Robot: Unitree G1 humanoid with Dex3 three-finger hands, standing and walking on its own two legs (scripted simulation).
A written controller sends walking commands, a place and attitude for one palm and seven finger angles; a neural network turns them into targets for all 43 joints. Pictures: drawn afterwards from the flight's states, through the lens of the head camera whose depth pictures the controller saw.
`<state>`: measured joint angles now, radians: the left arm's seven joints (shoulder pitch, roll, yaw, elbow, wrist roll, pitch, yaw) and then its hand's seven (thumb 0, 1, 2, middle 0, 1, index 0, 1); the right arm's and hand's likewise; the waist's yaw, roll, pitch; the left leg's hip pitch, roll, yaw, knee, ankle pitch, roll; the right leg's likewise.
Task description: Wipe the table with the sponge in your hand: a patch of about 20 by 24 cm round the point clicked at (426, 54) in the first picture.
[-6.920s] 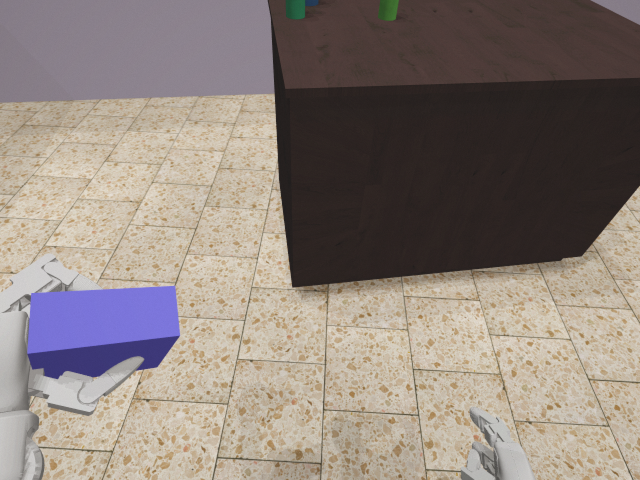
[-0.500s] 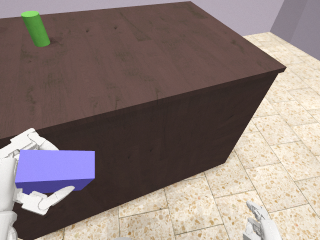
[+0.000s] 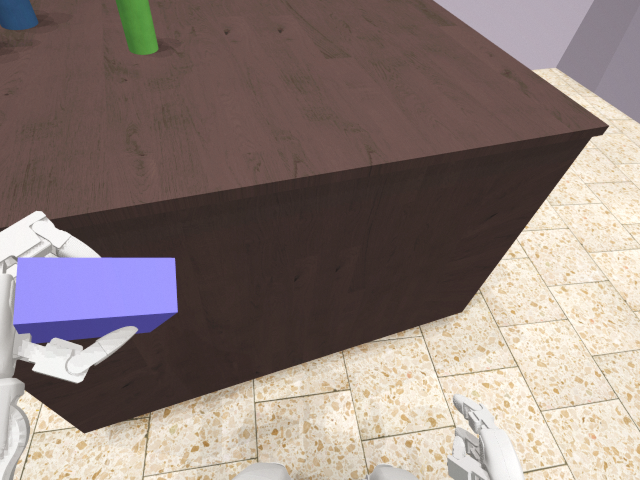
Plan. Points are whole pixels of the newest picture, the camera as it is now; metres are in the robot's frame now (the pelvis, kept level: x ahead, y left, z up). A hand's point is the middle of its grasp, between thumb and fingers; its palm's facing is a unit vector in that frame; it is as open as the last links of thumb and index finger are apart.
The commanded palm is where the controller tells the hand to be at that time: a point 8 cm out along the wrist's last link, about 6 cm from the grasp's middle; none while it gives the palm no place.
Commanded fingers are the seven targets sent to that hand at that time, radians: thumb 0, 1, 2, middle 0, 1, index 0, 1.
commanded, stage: come to a stop and stand still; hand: left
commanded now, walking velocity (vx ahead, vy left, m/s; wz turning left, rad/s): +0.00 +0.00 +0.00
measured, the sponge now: (118, 301) +0.23 +0.23 +0.15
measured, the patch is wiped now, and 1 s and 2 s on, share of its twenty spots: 0.00 0.00 0.00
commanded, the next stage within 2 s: look again from close up in 0.76 s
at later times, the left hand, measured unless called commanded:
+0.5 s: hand out of the picture +0.17 +0.32 +0.15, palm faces +0.45 -0.84 -0.31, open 9.4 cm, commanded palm +0.12 +0.34 +0.20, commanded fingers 0.00 0.10 1.30 -1.20 -1.60 -1.20 -1.60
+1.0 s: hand (9, 318) +0.20 +0.31 +0.15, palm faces +0.43 -0.84 -0.34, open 9.4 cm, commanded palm +0.14 +0.34 +0.20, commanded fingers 0.00 0.10 1.30 -1.20 -1.60 -1.20 -1.60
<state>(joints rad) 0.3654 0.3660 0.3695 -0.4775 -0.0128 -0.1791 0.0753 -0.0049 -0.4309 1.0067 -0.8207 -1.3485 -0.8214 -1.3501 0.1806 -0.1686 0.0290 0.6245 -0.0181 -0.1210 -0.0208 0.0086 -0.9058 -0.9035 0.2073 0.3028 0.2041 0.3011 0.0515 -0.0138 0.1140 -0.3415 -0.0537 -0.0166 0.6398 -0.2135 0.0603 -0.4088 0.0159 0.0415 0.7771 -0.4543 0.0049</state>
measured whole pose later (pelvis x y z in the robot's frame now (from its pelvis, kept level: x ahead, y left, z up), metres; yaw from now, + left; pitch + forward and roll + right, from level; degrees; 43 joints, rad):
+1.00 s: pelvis -0.01 +0.06 +0.01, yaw +1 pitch -1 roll +0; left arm 0.41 0.30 0.31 -0.37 -0.03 -0.12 0.12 0.00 -0.43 1.01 -0.82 -1.35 -0.82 -1.36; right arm 0.24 -0.22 0.02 0.67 -0.01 -0.11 -0.04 0.01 -0.91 -0.90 0.21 0.30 0.20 0.30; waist 0.04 0.00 0.02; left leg -0.27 0.01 -0.01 0.54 -0.27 0.00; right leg -0.18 0.03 -0.07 0.51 -0.32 -0.05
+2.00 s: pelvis +0.06 +0.03 +0.01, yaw +2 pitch -2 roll -1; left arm 0.45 0.34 0.35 -0.49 -0.01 -0.19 0.13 -0.01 -0.43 1.01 -0.82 -1.35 -0.82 -1.35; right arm 0.21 -0.24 0.00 0.66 0.00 -0.06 -0.03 0.01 -0.91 -0.90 0.21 0.30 0.20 0.30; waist 0.01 -0.01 0.08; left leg -0.49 0.06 0.04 1.15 -0.45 0.00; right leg -0.29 -0.03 -0.16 0.59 -0.26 -0.05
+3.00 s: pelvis +0.26 -0.01 +0.01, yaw +3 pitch -1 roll +1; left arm 0.45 0.40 0.39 -0.53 -0.03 -0.19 0.15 -0.01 -0.43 1.01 -0.82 -1.34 -0.82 -1.35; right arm 0.20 -0.15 0.04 0.58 0.00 -0.14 -0.03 0.01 -0.91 -0.90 0.20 0.30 0.20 0.30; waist -0.01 -0.02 0.06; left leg -0.24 0.06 0.10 0.57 -0.30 -0.02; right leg -0.27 -0.01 -0.08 0.57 -0.27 -0.01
